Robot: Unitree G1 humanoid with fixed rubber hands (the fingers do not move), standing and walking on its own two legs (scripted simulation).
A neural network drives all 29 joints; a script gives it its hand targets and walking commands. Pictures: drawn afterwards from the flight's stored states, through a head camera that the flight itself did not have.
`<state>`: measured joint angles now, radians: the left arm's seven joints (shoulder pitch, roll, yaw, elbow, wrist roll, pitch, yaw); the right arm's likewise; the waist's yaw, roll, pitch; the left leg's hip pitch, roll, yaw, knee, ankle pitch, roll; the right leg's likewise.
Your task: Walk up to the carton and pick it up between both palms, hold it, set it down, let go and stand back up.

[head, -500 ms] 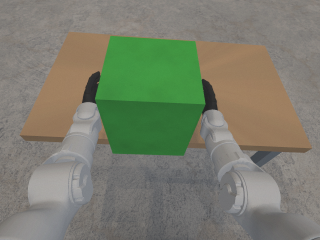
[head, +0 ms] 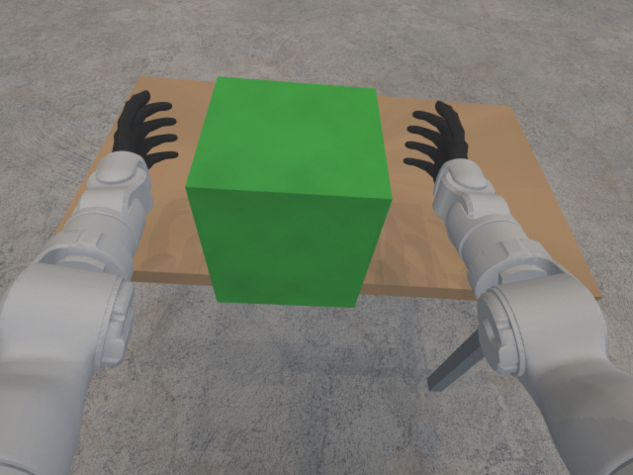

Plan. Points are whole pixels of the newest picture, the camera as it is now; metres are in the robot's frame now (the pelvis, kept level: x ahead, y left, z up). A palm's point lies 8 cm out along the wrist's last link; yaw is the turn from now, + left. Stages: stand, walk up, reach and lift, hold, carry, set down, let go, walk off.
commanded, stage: set down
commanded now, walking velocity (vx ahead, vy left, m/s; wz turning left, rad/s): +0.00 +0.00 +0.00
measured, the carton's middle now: (291, 201) +0.46 +0.05 +0.06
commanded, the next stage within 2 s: none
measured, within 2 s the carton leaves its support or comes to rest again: neither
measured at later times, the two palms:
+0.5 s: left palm (117, 111) +0.45 +0.24 +0.20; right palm (465, 122) +0.46 -0.15 +0.21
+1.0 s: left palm (109, 179) +0.40 +0.25 +0.15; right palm (455, 198) +0.41 -0.15 +0.14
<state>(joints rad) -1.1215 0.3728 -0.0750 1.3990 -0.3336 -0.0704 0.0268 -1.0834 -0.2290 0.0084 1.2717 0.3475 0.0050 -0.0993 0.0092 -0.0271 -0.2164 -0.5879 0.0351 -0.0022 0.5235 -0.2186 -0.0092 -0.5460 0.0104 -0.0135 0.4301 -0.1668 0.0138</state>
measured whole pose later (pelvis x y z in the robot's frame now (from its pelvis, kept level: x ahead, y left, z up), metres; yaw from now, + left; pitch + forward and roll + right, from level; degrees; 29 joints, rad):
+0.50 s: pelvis +0.00 -0.01 +0.01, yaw +0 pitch +11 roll -1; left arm -1.20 0.45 -0.03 1.31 -0.33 0.17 0.01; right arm -1.18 -0.23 0.03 1.13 0.38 0.26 -0.18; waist 0.00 -0.03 -0.15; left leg -0.42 0.03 0.01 0.42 -0.18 -0.02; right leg -0.40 0.01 -0.01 0.36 -0.14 0.00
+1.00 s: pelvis -0.01 -0.01 +0.01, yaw +0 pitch +3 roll -1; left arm -0.84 0.40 0.05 0.94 -0.28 0.20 -0.01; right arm -0.80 -0.19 0.04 0.84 0.33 0.22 -0.19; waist 0.02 -0.02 -0.05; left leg -0.28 0.03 0.00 0.40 -0.18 -0.01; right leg -0.26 0.00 -0.01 0.34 -0.14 0.01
